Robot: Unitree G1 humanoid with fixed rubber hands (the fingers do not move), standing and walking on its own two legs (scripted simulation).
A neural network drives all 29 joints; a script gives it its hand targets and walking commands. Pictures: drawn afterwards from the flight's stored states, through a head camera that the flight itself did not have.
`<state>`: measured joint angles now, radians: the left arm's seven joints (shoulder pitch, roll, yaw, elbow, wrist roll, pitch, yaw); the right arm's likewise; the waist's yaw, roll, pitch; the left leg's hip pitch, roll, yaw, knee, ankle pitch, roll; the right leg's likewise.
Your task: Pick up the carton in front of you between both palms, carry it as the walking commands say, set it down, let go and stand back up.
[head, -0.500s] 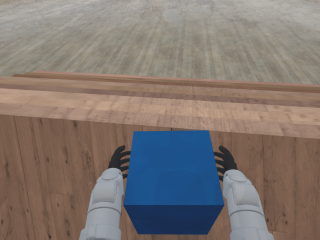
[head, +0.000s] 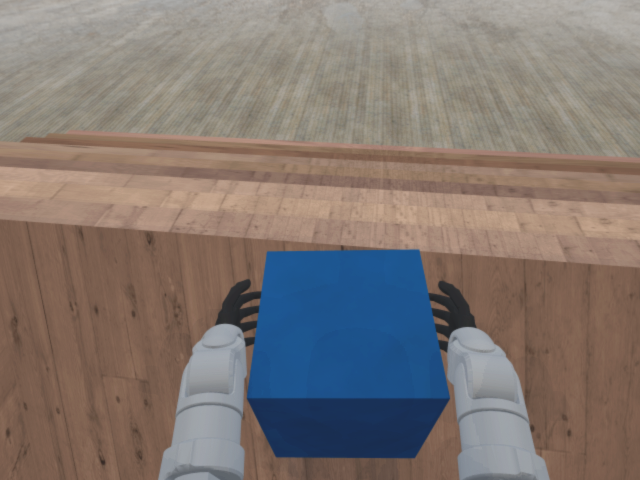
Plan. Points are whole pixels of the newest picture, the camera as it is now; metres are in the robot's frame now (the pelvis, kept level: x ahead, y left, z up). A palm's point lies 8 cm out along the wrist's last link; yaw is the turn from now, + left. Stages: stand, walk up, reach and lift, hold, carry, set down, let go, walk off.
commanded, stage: reach and lift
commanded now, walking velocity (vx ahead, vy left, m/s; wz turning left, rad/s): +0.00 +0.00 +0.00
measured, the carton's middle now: (343, 358) +0.31 +0.00 -0.04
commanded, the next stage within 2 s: hold in 0.44 s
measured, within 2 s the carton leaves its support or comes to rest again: neither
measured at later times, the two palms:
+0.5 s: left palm (228, 331) +0.30 +0.15 +0.04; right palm (462, 334) +0.30 -0.15 +0.04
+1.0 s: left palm (225, 334) +0.29 +0.15 +0.05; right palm (467, 336) +0.29 -0.15 +0.05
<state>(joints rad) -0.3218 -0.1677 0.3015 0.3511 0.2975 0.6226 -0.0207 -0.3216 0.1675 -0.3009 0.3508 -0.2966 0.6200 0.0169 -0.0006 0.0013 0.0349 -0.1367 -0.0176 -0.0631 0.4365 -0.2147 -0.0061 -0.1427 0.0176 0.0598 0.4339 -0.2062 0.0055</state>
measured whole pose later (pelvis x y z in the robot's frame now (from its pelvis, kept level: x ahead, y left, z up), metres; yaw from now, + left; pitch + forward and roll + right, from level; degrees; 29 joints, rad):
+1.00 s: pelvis +0.00 +0.00 +0.00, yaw +0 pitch -9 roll +0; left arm -0.30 -0.16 0.26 0.24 0.27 0.75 -0.02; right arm -0.30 0.16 -0.25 0.24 -0.27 0.75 0.01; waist 0.00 0.00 0.06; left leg -0.05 -0.02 -0.07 0.39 -0.20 -0.01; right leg -0.06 0.02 0.06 0.40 -0.19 0.00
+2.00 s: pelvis +0.25 +0.00 +0.00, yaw +2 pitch +6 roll +0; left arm 0.08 -0.14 0.04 -0.48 0.01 1.16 0.17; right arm 0.06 0.13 -0.06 -0.47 -0.01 1.15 -0.17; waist 0.03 -0.02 -0.18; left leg -0.57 0.09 0.12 0.85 -0.29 -0.01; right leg -0.12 -0.03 -0.19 0.30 -0.28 -0.03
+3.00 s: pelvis +0.88 +0.01 +0.00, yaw +1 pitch +4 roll +1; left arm -0.30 -0.15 0.19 -0.19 0.01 1.03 0.18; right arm -0.30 0.14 -0.21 -0.21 -0.04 1.04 -0.22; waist 0.03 0.01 -0.06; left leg -0.72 0.10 0.06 0.97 -0.15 0.04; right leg -0.20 -0.02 -0.21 0.44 -0.31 -0.07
